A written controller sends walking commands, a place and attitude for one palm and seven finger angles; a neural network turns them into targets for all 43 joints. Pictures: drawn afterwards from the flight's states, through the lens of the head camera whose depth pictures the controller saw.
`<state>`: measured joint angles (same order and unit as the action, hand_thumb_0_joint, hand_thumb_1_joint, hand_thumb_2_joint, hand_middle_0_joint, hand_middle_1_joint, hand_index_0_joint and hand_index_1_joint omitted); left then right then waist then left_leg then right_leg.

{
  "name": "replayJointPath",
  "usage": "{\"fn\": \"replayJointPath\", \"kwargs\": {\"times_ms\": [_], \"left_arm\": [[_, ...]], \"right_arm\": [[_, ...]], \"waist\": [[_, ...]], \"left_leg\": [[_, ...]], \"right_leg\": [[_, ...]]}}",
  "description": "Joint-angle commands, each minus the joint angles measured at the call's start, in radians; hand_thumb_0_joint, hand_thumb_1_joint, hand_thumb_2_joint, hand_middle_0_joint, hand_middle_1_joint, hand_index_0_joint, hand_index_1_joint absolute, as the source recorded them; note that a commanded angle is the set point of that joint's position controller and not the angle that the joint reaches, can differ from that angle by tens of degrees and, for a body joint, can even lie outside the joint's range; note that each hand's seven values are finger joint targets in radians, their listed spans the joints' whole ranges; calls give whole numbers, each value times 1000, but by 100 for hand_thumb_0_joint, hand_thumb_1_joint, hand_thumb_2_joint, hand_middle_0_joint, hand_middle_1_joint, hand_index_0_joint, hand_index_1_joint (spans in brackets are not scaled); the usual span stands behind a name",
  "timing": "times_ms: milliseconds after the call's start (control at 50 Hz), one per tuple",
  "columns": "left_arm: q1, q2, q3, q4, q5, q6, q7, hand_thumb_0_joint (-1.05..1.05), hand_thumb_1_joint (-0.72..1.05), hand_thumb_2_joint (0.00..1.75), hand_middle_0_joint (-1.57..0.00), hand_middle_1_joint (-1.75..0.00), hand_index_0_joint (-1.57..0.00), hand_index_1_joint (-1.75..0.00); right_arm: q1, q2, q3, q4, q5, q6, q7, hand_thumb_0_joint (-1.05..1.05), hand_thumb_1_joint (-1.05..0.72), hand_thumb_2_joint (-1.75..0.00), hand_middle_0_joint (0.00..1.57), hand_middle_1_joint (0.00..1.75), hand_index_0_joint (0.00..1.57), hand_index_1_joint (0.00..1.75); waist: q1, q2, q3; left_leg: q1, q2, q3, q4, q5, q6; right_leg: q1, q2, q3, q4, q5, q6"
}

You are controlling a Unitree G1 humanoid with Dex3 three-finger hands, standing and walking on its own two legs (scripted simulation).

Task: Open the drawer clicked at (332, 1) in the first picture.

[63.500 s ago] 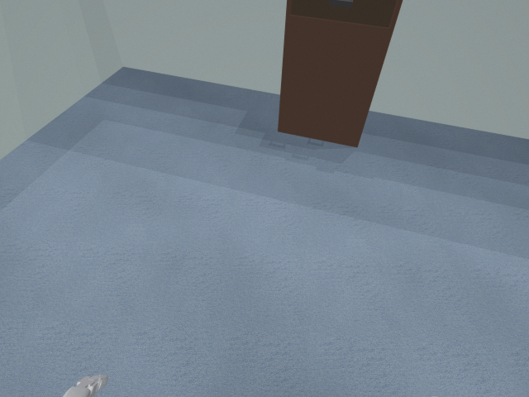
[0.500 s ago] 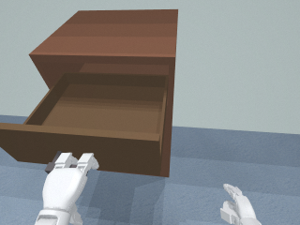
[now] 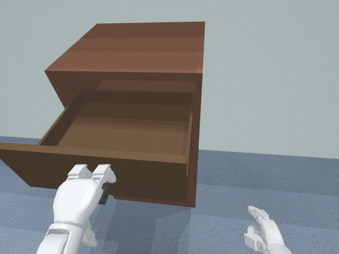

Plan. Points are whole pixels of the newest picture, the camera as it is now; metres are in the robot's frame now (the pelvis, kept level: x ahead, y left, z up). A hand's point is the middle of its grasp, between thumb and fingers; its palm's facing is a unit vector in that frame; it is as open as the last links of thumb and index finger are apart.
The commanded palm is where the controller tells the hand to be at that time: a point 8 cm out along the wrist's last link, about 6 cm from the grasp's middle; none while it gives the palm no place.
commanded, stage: lift the hand off the handle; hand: left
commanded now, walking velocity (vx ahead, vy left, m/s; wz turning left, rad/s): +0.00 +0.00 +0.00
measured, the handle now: (88, 187) +0.25 +0.24 +0.04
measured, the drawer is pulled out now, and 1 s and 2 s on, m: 0.30 0.30 0.30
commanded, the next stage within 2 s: draw the hand back to the body in 0.96 s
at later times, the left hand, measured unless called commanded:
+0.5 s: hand (70, 185) +0.20 +0.23 +0.13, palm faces +0.12 -0.11 -0.99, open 13.6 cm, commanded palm +0.17 +0.22 +0.19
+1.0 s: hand (60, 168) +0.21 +0.22 +0.19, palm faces +0.19 -0.11 -0.98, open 13.9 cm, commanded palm +0.17 +0.21 +0.24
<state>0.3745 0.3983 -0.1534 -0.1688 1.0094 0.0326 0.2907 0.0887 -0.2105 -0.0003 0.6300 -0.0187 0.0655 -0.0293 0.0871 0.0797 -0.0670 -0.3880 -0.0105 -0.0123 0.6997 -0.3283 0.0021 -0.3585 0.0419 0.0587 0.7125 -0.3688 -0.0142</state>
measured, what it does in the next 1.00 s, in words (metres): stands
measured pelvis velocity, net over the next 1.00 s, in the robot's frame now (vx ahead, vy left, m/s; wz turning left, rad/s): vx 0.00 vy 0.00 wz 0.01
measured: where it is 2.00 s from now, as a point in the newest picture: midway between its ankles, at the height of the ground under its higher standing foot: outside the picture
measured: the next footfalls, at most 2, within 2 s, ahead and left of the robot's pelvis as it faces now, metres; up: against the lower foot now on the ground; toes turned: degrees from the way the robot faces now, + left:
none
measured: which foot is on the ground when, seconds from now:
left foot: down 0.00-1.00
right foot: down 0.00-1.00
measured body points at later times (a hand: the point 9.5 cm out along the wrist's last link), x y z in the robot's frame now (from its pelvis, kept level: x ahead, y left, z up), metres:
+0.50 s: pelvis +0.01 +0.00 +0.02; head -0.02 -0.04 +0.46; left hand +0.19 +0.23 +0.18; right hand +0.25 -0.19 -0.06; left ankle +0.02 +0.12 -0.72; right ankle +0.00 -0.11 -0.72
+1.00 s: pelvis +0.00 +0.00 +0.02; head -0.04 -0.05 +0.47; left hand +0.19 +0.22 +0.24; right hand +0.24 -0.17 -0.06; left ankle +0.02 +0.12 -0.72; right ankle +0.00 -0.11 -0.72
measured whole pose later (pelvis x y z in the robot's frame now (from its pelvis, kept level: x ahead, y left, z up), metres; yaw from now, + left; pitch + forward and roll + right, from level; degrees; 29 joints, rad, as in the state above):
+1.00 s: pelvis +0.00 +0.00 +0.02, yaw +1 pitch -5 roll +0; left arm 0.26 0.52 -0.03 -0.53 0.84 0.21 -0.07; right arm 0.04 -0.24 0.06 0.60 0.03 0.14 0.03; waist 0.12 0.13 -0.02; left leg -0.17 -0.02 -0.02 0.47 -0.21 0.01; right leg -0.14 0.02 0.05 0.48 -0.26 0.00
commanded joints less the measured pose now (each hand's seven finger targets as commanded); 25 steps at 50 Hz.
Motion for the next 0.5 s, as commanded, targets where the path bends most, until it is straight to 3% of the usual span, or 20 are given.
{"fn": "replayJointPath", "kwargs": {"times_ms": [0, 40, 80, 100, 160, 180, 260, 280, 340, 380, 440, 480], "left_arm": [[-202, 165, 166, -312, -5, 21, 37, 0, -50, 30, -30, -120, -30, -120], [-187, 151, 148, -332, -13, 29, 12, 0, -50, 30, -30, -120, -30, -120], [-152, 186, 181, -360, -29, 42, -12, 0, -50, 30, -30, -120, -30, -120], [-139, 165, 159, -365, -29, 47, -27, 0, -50, 30, -30, -120, -30, -120], [-144, 176, 161, -357, -38, 58, -66, 0, -50, 30, -30, -120, -30, -120], [-138, 193, 186, -353, -52, 66, -81, 0, -50, 30, -30, -120, -30, -120], [-173, 210, 179, -410, -62, 62, -125, 0, -50, 30, -30, -120, -30, -120], [-163, 238, 217, -428, -78, 62, -131, 0, -50, 30, -30, -120, -30, -120], [-152, 230, 211, -458, -86, 45, -145, 0, -50, 30, -30, -120, -30, -120], [-139, 252, 249, -466, -107, 46, -154, 0, -50, 30, -30, -120, -30, -120], [-164, 245, 236, -464, -107, 46, -176, 0, -50, 30, -30, -120, -30, -120], [-159, 273, 264, -511, -125, 58, -183, 0, -50, 30, -30, -120, -30, -120]], "right_arm": [[-199, -87, -17, -181, 3, -47, 2, 0, -90, -90, 20, 30, 20, 30], [-195, -86, -19, -181, 3, -44, 5, 0, -90, -90, 20, 30, 20, 30], [-205, -96, -14, -189, 9, -36, 8, 0, -90, -90, 20, 30, 20, 30], [-203, -89, -7, -194, 9, -34, 11, 0, -90, -90, 20, 30, 20, 30], [-208, -93, -5, -187, 10, -22, 10, 0, -90, -90, 20, 30, 20, 30], [-223, -98, -1, -190, 16, -20, 9, 0, -90, -90, 20, 30, 20, 30], [-214, -101, 3, -194, 14, -13, 7, 0, -90, -90, 20, 30, 20, 30], [-226, -106, 6, -201, 19, -17, 5, 0, -90, -90, 20, 30, 20, 30], [-210, -108, 6, -198, 15, -15, 5, 0, -90, -90, 20, 30, 20, 30], [-224, -112, 10, -203, 22, -17, 5, 0, -90, -90, 20, 30, 20, 30], [-214, -114, 6, -191, 18, -11, 9, 0, -90, -90, 20, 30, 20, 30], [-237, -120, 11, -207, 31, -14, 11, 0, -90, -90, 20, 30, 20, 30]], "waist": [[12, -20, -119], [12, -36, -121], [20, -31, -123], [21, -43, -116], [16, -76, -67], [16, -65, -54], [21, -45, -70], [25, -24, -78], [26, -30, -89], [26, -22, -66], [23, -44, -41], [25, -5, -62]], "left_leg": [[162, -19, 2, -126, 132, 18], [181, -18, 5, -132, 161, 21], [183, -15, 2, -149, 183, 17], [188, -16, 6, -147, 186, 22], [195, -17, 10, -167, 189, 25], [200, -13, 7, -176, 183, 24], [229, -12, 14, -200, 208, 25], [237, -8, 10, -202, 211, 24], [254, -10, 16, -210, 250, 23], [253, -3, 9, -218, 245, 19], [253, -5, 11, -239, 252, 19], [265, 4, 8, -241, 253, 16]], "right_leg": [[-19, 2, -8, -182, 92, -28], [-1, -1, -12, -193, 128, -24], [39, 0, -1, -203, 156, -28], [33, -6, -9, -205, 156, -22], [45, -8, -4, -239, 173, -14], [54, -5, 7, -254, 170, -18], [92, -15, -8, -271, 189, -11], [108, -12, 3, -280, 196, -15], [130, -17, -9, -286, 237, -10], [139, -15, -1, -299, 237, -13], [140, -18, -15, -310, 232, -8], [161, -16, -9, -311, 235, -12]]}}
